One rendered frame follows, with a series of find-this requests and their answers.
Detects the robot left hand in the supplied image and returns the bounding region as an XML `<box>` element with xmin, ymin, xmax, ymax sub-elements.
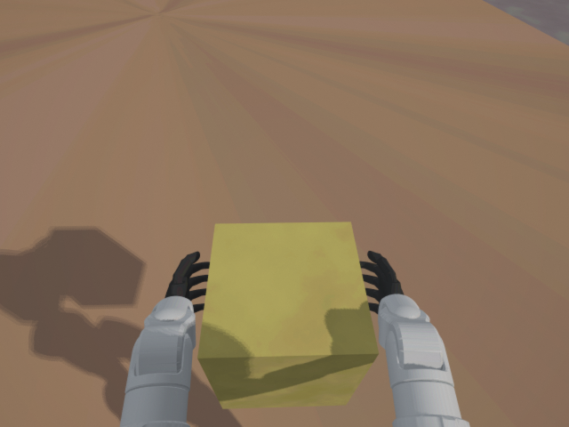
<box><xmin>165</xmin><ymin>252</ymin><xmax>210</xmax><ymax>313</ymax></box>

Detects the right robot forearm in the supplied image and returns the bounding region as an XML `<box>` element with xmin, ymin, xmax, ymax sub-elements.
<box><xmin>378</xmin><ymin>294</ymin><xmax>470</xmax><ymax>427</ymax></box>

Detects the robot right hand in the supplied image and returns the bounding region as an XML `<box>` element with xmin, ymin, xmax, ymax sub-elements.
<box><xmin>360</xmin><ymin>251</ymin><xmax>404</xmax><ymax>314</ymax></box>

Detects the carton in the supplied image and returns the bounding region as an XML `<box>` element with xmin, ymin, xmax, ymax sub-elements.
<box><xmin>197</xmin><ymin>222</ymin><xmax>379</xmax><ymax>409</ymax></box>

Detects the left robot forearm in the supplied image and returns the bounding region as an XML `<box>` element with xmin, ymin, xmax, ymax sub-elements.
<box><xmin>120</xmin><ymin>296</ymin><xmax>196</xmax><ymax>427</ymax></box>

